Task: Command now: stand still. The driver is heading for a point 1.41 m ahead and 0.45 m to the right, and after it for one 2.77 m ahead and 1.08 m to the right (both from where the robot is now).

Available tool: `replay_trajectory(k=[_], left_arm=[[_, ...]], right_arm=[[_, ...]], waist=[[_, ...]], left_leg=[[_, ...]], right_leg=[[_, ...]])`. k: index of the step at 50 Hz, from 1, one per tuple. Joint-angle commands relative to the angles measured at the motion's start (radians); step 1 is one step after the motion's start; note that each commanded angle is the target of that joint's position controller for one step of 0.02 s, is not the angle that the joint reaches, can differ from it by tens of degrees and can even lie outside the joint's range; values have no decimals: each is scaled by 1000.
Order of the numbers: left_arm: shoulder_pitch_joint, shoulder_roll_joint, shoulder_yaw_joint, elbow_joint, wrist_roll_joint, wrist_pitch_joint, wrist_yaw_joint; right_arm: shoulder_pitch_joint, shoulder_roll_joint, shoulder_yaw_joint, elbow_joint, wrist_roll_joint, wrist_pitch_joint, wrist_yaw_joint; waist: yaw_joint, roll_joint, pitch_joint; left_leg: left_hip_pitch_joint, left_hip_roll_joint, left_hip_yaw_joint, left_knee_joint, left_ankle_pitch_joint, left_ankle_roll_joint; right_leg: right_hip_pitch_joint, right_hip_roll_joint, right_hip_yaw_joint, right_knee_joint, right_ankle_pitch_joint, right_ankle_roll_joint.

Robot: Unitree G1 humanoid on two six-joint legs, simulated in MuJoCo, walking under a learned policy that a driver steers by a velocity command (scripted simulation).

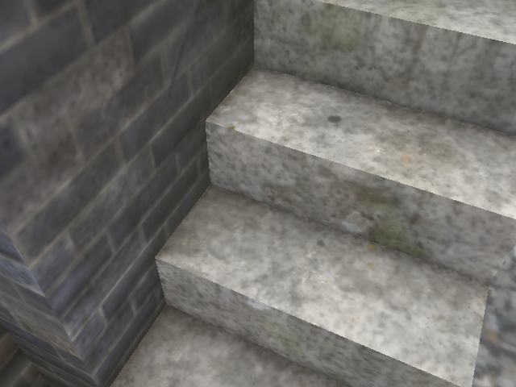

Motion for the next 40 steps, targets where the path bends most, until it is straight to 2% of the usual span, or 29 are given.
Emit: replay_trajectory(k=[1,7,14,15,16,17,18,19,20,21,22,23,24,25,27,28,29,30,31,32,33,34,35,36,37,38,39,40], left_arm=[[76,63,8,1,1,-1,1],[36,67,5,5,1,-3,1],[27,63,-1,15,0,-5,3],[32,46,-7,22,1,-2,3],[14,49,-7,15,5,3,4],[-27,74,1,-12,16,6,2],[-62,83,8,-38,20,3,0],[-126,95,13,-74,30,-10,-8],[-160,105,25,-95,37,-24,-14],[-168,82,28,-104,38,-38,-19],[-198,70,33,-116,35,-51,-27],[-201,70,39,-130,39,-66,-36],[-210,60,42,-135,34,-73,-37],[-251,47,42,-164,34,-76,-32],[-353,21,31,-234,33,-73,-25],[-403,1,21,-278,41,-67,-28],[-452,-29,8,-313,35,-62,-25],[-492,-33,-5,-363,30,-59,-24],[-561,-43,-16,-408,31,-55,-17],[-641,-75,-42,-476,30,-53,-16],[-671,-68,-62,-522,18,-61,-18],[-649,-75,-62,-520,29,-48,-27],[-577,-87,-64,-509,29,-2,-51],[-513,-99,-72,-480,15,18,-59],[-332,-100,-72,-425,6,37,-57],[-171,-43,-58,-417,-6,52,-67],[-8,83,-17,-400,20,60,-66],[88,185,33,-413,52,65,-73]], right_arm=[[53,-45,-1,-30,2,-17,-4],[74,-53,-2,-33,3,-19,-7],[71,-44,-5,-37,5,-16,-9],[71,-30,1,-37,0,-17,-8],[57,-48,-4,-45,-4,-16,-7],[54,-86,-17,-44,-2,-15,-4],[96,-149,-43,-41,6,-12,-3],[166,-182,-65,-29,13,-12,-2],[166,-167,-71,-16,6,-14,-2],[138,-158,-73,-9,2,-22,0],[131,-160,-75,1,2,-41,9],[129,-168,-80,8,4,-65,18],[172,-166,-81,35,-5,-81,21],[181,-143,-75,50,-6,-94,21],[183,-126,-65,70,-9,-109,18],[186,-115,-55,85,-9,-109,5],[213,-101,-46,104,-15,-108,3],[202,-114,-41,108,-13,-109,4],[209,-124,-36,119,-9,-118,11],[202,-115,-25,133,1,-116,13],[177,-127,-18,133,10,-110,11],[172,-131,-8,123,-11,-94,-28],[272,-235,-38,125,-6,-55,-64],[244,-243,-41,83,36,-37,-90],[138,-271,-42,8,58,-40,-105],[51,-324,-64,-79,55,-50,-106],[-28,-365,-85,-143,67,-47,-87],[-134,-429,-118,-214,92,-38,-61]], waist=[[23,35,67],[11,31,71],[2,27,67],[-3,32,37],[-8,51,62],[-13,100,92],[-47,174,105],[-100,210,147],[-90,160,212],[-64,107,225],[-56,75,184],[-43,23,133],[-59,38,79],[-55,32,68],[-59,21,88],[-62,37,104],[-75,70,111],[-59,60,126],[-71,81,160],[-57,88,185],[-45,67,196],[-41,-64,239],[-50,-61,191],[-20,2,85],[75,142,-57],[141,244,-135],[212,303,-254],[303,205,-333]], left_leg=[[-132,114,-111,-133,11,0],[-83,123,-113,-126,96,9],[-45,131,-114,-122,172,16],[-53,130,-125,-169,29,19],[-93,127,-153,-226,-188,29],[-105,139,-209,-282,-375,58],[-47,191,-302,-334,-554,125],[-6,317,-428,-411,-628,222],[33,371,-480,-418,-560,289],[83,366,-459,-377,-463,306],[160,350,-427,-332,-350,305],[208,323,-371,-314,-259,279],[280,316,-373,-295,-218,276],[309,315,-359,-277,-184,265],[323,329,-341,-268,-165,250],[312,324,-318,-264,-169,231],[300,337,-325,-249,-172,232],[264,340,-300,-265,-231,210],[240,340,-285,-292,-252,196],[154,327,-256,-317,-240,172],[56,276,-173,-407,-242,144],[-7,335,-219,-407,288,122],[98,350,-118,-351,1081,91],[103,294,-8,-251,1568,22],[49,287,55,-142,2058,-15],[15,356,23,-66,2128,15],[-21,369,-13,212,2198,34],[-91,285,-17,512,2029,35]], right_leg=[[88,-113,110,-55,-55,-53],[65,-114,98,-48,-17,-41],[46,-112,86,-33,-4,-30],[74,-100,80,-42,-69,-28],[67,-73,58,-17,-133,-30],[10,-39,14,51,-194,-33],[-119,18,-65,239,-315,-44],[-288,-5,-106,495,-364,-44],[-487,-51,-85,749,-384,-34],[-633,-80,-44,944,-359,-35],[-762,-83,-48,1153,-310,-36],[-799,-102,-36,1212,-239,-32],[-879,-84,-57,1400,-263,-45],[-958,-96,-41,1507,-289,-53],[-1118,-110,-25,1637,-357,-68],[-1172,-116,-12,1648,-378,-79],[-1268,-101,-20,1791,-440,-96],[-1302,-115,-6,1771,-471,-107],[-1360,-111,-33,1799,-515,-115],[-1348,-135,-13,1775,-556,-137],[-1240,-159,-85,1553,-533,-131],[-1118,-176,-89,1447,-358,-130],[-997,-128,-232,1324,-353,-141],[-773,-81,-294,1192,-405,-156],[-509,-25,-314,1192,-360,-184],[-281,-28,-241,1069,-328,-196],[-34,7,-91,956,-477,-254],[193,34,-79,663,-337,-285]])
Keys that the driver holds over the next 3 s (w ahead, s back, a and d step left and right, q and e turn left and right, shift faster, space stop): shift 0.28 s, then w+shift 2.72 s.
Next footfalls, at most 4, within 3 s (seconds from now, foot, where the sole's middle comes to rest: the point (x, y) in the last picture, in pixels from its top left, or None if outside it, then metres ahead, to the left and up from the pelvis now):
0.76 right None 0.36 -0.14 -0.58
1.28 left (313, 286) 0.59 -0.08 -0.39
1.80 right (495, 120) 0.79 -0.41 -0.11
2.02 right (494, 159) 0.77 -0.44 -0.19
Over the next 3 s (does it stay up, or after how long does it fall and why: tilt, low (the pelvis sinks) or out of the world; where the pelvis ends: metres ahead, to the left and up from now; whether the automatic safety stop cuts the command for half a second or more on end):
stays up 1.04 -0.35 0.76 its command is cut before an obstacle after 0.7 s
